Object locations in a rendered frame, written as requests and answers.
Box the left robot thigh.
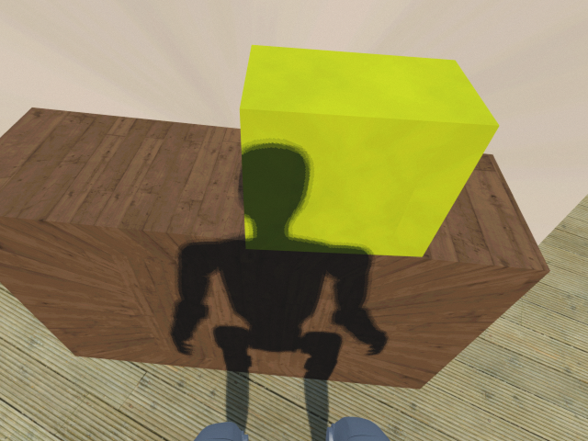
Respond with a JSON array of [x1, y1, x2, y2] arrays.
[[194, 423, 249, 441]]

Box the robot thigh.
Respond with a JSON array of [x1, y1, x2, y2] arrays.
[[194, 423, 249, 441], [326, 416, 390, 441]]

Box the right robot thigh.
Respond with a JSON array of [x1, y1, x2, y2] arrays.
[[326, 416, 390, 441]]

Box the pedestal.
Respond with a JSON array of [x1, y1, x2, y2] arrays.
[[0, 107, 550, 390]]

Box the carton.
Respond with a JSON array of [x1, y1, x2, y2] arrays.
[[240, 45, 499, 257]]

